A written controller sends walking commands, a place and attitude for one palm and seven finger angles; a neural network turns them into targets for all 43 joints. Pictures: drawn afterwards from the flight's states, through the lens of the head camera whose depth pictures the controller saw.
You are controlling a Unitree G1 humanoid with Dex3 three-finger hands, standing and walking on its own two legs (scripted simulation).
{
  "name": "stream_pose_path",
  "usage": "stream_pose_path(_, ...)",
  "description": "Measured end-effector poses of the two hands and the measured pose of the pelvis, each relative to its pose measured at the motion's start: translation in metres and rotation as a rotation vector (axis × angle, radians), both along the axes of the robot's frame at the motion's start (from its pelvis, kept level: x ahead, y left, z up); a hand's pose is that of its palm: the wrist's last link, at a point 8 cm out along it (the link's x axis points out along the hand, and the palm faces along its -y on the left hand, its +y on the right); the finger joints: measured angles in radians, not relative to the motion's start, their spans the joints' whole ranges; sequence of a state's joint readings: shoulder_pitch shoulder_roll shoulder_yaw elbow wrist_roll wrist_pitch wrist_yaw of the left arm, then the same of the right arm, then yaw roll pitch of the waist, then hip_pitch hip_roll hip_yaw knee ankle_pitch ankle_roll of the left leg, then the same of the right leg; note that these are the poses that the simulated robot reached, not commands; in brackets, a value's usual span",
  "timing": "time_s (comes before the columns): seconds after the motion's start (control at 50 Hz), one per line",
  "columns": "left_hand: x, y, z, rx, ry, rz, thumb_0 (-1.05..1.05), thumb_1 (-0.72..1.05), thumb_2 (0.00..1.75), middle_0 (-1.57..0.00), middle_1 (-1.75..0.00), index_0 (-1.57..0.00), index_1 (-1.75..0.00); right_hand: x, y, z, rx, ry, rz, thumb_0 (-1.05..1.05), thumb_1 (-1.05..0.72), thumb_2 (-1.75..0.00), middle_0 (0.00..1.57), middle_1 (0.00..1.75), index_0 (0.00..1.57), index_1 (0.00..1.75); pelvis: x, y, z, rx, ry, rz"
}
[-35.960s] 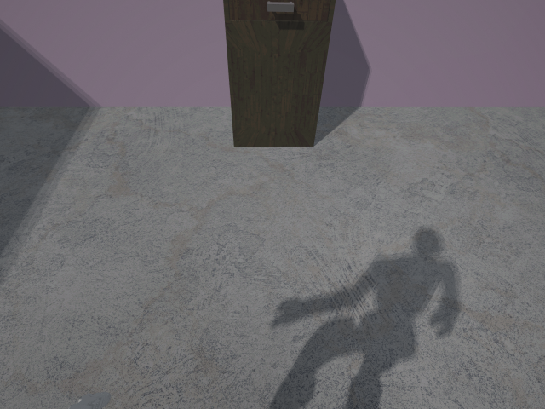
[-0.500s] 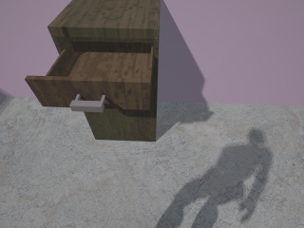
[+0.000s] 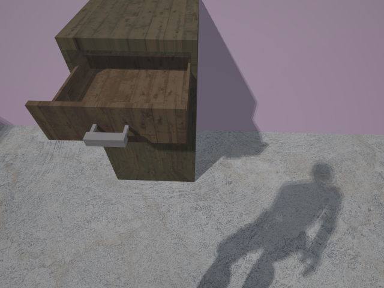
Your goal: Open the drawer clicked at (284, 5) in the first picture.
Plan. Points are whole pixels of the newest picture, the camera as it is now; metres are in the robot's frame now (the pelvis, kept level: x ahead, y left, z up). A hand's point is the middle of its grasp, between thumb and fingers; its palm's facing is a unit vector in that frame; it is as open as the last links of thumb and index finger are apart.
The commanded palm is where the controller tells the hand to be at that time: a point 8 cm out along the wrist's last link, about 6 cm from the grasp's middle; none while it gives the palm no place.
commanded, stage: look to check the result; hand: left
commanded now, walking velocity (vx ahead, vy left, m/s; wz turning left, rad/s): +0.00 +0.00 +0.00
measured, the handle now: (108, 133) +0.50 +0.26 +0.00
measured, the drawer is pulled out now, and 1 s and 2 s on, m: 0.30 0.30 0.30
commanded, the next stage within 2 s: stand and wait in 0.06 s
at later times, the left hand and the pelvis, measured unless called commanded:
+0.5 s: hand out of the picture +0.00 +0.17 -0.17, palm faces +0.03 -0.98 -0.21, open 7.4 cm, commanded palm none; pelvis +0.00 +0.00 +0.00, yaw +0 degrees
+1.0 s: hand out of the picture +0.02 +0.18 -0.17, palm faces +0.02 -0.98 -0.22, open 7.4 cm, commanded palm none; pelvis +0.01 +0.00 +0.00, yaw +0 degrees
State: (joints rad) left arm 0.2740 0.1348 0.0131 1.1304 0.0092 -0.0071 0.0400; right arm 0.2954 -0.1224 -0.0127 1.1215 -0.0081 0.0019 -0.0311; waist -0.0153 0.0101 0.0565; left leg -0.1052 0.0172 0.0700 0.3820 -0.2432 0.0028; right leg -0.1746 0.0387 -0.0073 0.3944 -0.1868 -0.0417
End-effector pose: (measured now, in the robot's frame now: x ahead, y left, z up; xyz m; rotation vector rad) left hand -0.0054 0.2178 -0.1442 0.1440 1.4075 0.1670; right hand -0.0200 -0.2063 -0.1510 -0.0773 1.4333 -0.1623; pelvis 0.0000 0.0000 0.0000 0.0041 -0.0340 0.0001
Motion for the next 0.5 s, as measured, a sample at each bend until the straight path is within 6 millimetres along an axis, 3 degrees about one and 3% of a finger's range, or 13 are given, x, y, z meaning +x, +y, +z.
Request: stream_pose_path(0.5,0.005,0.0024,0.0011,0.007,0.001,-0.002,0.0,0.91,0.9,-0.2,-0.3,-0.2,-0.3,-0.0047,-0.0064,0.0018,-0.011,0.024,-0.002,0.01,-0.91,-0.9,0.19,0.29,0.2,0.3,0.003,-0.002,0.0007,-0.001,0.0,0.0)
